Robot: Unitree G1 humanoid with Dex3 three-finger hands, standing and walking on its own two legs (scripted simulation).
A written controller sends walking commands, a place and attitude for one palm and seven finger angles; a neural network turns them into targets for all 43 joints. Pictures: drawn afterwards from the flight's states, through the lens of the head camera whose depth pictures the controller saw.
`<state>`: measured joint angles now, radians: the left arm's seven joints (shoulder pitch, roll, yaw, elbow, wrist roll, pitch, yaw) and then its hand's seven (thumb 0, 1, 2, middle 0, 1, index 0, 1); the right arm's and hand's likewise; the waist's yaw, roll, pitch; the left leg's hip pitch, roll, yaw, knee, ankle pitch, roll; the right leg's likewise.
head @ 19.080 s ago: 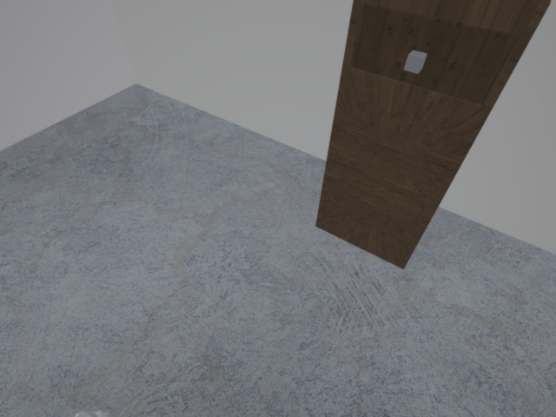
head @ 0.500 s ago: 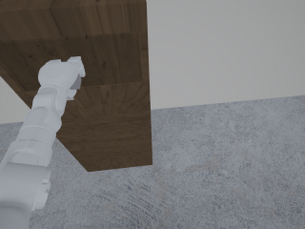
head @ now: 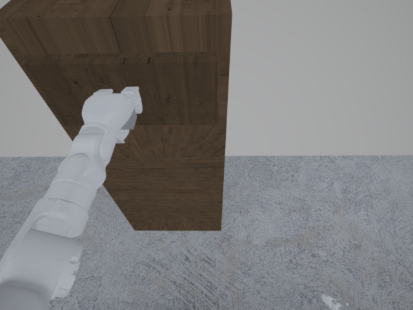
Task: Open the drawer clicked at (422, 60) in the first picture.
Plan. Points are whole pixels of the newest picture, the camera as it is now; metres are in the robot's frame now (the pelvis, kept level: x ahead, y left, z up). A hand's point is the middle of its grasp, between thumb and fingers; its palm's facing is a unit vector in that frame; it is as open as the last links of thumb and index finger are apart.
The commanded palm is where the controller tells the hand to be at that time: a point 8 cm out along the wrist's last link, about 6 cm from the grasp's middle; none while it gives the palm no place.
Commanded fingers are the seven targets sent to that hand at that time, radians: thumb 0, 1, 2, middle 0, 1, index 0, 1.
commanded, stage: pull the drawer open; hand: left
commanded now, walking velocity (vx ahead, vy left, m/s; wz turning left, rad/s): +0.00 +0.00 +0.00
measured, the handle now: (125, 109) +0.48 +0.20 +0.11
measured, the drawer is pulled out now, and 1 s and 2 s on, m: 0.03 0.07 0.20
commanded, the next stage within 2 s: none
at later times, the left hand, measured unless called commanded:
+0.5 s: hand (118, 129) +0.44 +0.21 +0.10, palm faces -0.01 -0.01 -1.00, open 7.5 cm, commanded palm +0.40 +0.21 +0.15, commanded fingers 0.00 0.90 0.90 -0.40 -1.35 -0.40 -1.35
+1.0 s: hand (114, 145) +0.40 +0.21 +0.10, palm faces +0.02 -0.03 -1.00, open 7.5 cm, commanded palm +0.39 +0.21 +0.15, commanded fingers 0.00 0.90 0.90 -0.40 -1.35 -0.40 -1.35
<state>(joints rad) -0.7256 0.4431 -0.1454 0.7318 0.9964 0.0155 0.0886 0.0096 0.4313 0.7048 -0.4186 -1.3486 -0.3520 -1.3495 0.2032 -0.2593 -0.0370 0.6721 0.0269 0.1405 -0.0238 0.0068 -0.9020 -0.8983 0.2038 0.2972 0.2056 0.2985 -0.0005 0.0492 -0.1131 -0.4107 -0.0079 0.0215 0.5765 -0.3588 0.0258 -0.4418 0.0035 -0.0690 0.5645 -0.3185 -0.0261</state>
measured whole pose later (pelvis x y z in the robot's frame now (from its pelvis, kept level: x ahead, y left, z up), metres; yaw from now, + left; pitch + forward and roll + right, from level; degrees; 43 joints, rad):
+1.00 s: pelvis -0.01 +0.01 +0.00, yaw +0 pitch +8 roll +0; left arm -0.60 0.40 -0.21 0.56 0.99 0.09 0.09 0.01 0.45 0.70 -0.42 -1.35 -0.34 -1.35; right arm 0.12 -0.25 -0.02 0.65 0.04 0.11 -0.03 0.01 -0.90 -0.90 0.20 0.30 0.21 0.30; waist 0.04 0.05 -0.10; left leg -0.36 -0.02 0.02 0.56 -0.34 0.03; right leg -0.40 -0.01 -0.07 0.55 -0.30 -0.02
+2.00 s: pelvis +0.00 -0.01 +0.01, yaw +0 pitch +4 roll +0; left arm 0.08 0.44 -0.15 -0.18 0.96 0.11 0.08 0.06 0.45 0.73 -0.42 -1.35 -0.41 -1.34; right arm 0.03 -0.24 0.03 0.63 0.01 0.11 0.00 0.01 -0.90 -0.90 0.20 0.30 0.20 0.30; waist 0.12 0.09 -0.06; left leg -0.22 -0.01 0.02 0.51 -0.35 0.02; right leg -0.27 0.01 -0.06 0.52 -0.32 -0.03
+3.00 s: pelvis -0.03 +0.00 +0.01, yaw -3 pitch +2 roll +1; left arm 0.18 0.43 -0.03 -0.18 0.92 0.06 0.08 0.08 0.48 0.69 -0.42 -1.35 -0.37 -1.31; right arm 0.12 -0.25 0.00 0.61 0.01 0.06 0.00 0.01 -0.90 -0.90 0.20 0.30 0.21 0.30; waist 0.04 0.09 -0.05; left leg -0.22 0.00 0.07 0.48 -0.30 0.02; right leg -0.29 0.02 -0.01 0.52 -0.26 -0.03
